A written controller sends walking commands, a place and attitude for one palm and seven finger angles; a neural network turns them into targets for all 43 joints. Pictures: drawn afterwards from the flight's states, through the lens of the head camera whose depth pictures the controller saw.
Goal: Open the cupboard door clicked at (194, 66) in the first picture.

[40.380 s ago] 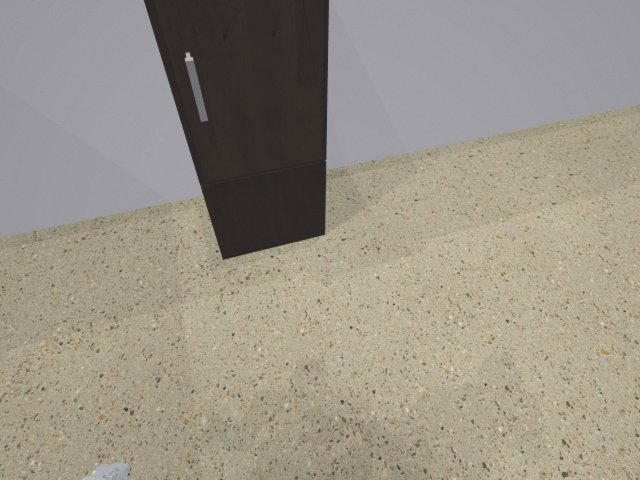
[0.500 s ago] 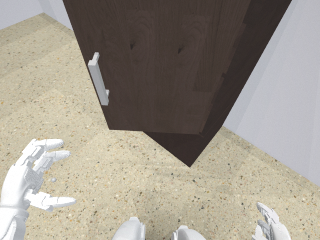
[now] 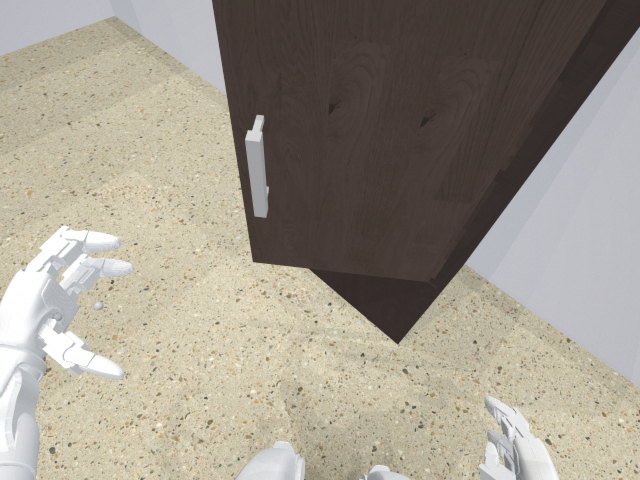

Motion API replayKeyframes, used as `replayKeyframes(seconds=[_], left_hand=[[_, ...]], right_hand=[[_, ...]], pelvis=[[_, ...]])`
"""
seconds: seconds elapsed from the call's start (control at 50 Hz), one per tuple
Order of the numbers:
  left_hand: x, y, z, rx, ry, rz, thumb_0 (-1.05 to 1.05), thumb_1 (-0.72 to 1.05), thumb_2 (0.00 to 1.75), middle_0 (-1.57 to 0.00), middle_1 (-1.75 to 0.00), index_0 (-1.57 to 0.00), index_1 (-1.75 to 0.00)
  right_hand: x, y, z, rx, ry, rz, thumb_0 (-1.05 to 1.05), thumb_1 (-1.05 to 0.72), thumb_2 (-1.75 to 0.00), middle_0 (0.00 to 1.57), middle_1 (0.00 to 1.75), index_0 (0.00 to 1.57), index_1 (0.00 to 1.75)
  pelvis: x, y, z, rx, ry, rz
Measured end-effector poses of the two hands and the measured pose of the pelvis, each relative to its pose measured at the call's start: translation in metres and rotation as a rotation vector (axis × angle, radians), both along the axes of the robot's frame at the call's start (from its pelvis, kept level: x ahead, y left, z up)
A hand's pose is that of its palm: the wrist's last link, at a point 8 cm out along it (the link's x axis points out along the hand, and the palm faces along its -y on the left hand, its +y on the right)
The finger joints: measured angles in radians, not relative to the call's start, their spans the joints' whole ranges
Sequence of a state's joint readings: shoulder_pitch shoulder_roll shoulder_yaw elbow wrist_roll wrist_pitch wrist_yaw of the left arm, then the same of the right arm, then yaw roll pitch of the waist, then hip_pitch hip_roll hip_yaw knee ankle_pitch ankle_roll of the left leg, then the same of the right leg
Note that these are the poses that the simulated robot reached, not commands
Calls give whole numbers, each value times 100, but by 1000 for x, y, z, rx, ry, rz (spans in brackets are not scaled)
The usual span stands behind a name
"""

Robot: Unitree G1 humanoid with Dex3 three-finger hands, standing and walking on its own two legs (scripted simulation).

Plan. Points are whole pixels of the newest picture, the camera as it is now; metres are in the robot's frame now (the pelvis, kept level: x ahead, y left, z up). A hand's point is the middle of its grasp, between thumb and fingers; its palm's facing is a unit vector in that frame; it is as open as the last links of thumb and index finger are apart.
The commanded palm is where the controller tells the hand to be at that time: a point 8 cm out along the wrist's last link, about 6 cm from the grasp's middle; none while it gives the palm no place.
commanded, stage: raise the hand with hooked fingers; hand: left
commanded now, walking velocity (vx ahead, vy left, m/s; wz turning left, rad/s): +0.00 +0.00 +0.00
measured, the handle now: (260, 169) +0.53 +0.14 +0.04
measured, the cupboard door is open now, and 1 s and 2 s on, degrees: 37 37 37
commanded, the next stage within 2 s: move the hooked fingers beside the handle in 0.46 s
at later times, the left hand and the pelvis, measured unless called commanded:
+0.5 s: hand (93, 308) +0.28 +0.28 +0.05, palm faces -0.02 -1.00 -0.06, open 14.0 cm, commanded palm +0.26 +0.33 +0.05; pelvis -0.01 +0.01 +0.00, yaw +0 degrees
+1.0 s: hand (136, 264) +0.34 +0.25 +0.05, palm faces -0.01 -1.00 -0.04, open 14.0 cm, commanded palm +0.32 +0.31 +0.05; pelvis +0.00 -0.03 +0.00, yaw -1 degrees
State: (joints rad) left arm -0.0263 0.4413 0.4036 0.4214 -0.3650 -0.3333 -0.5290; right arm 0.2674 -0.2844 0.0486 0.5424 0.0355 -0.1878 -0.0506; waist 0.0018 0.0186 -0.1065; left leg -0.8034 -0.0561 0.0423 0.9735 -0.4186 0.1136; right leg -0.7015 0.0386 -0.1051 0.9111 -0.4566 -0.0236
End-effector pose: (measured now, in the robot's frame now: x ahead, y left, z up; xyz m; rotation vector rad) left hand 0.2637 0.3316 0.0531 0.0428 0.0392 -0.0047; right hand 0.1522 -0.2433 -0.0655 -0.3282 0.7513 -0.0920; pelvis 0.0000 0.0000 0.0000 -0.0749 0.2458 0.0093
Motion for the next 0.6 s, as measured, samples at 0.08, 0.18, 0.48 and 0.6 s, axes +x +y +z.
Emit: replayKeyframes(seconds=[0.08,0.18,0.48,0.6], left_hand=[[6,6,3,-2,-3,-15,-2,-50,30,-29,-120,-30,-120],[8,7,1,-1,7,-30,-2,-50,30,-29,-120,-30,-120],[-3,3,4,15,-7,-13,-2,-50,30,-30,-120,-30,-120],[-7,-3,5,9,-1,-1,-2,-50,30,-30,-120,-30,-120]], right_hand=[[-6,-3,3,-16,18,-17,1,-90,-90,21,30,20,30],[-14,-5,5,-26,31,-34,1,-90,-90,21,30,20,30],[-21,-2,-1,-5,32,-36,1,-90,-90,21,30,20,30],[-19,-5,-2,8,16,-31,1,-90,-90,21,30,20,30]], pelvis=[[1,6,1,-2,3,-3],[2,11,2,-1,5,-9],[-6,8,0,4,-10,-7],[-9,0,-1,8,-15,-4]])
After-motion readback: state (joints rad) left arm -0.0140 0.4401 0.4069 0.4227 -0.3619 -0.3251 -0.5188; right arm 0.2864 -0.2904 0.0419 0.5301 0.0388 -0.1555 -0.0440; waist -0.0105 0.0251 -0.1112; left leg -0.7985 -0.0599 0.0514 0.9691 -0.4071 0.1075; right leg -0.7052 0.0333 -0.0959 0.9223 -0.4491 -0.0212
